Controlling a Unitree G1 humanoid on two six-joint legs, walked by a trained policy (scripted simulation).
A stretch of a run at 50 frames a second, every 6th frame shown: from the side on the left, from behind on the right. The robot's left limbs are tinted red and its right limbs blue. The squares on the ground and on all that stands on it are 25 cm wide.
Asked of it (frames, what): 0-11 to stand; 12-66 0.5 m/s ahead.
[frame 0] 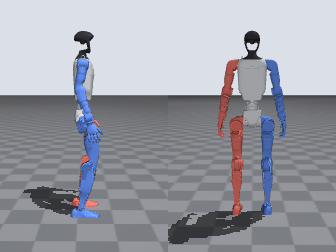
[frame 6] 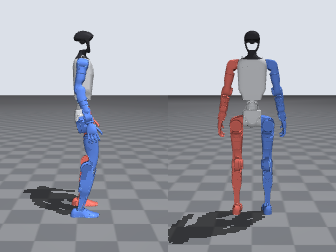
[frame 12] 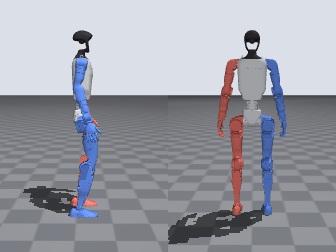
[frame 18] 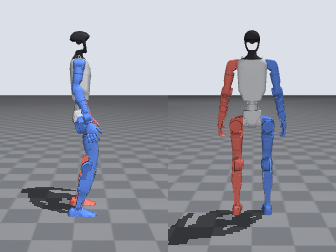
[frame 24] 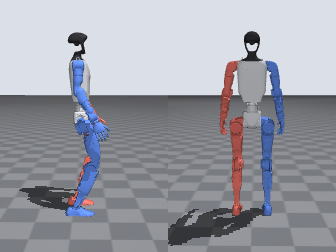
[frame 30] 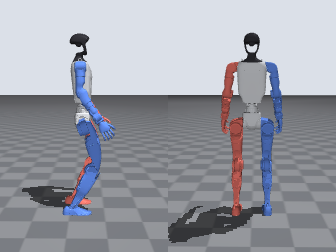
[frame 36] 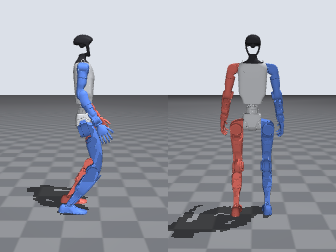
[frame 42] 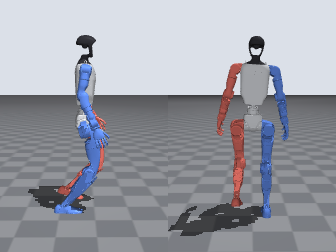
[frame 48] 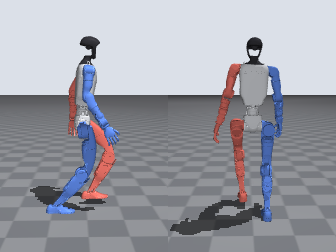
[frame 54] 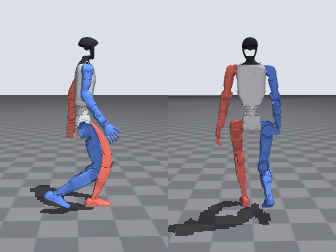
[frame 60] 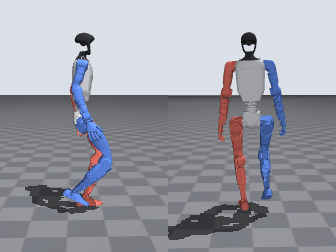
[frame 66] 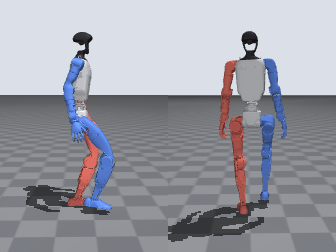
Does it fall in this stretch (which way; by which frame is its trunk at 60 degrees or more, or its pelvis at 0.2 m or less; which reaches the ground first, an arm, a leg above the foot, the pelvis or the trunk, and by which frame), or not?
no
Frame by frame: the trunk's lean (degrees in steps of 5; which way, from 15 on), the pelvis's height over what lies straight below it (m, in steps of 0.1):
0: 0, 0.8
6: 0, 0.8
12: 0, 0.8
18: 0, 0.8
24: 5, 0.8
30: 5, 0.8
36: 0, 0.7
42: 5, 0.7
48: 5, 0.7
54: 5, 0.7
60: 5, 0.8
66: 5, 0.8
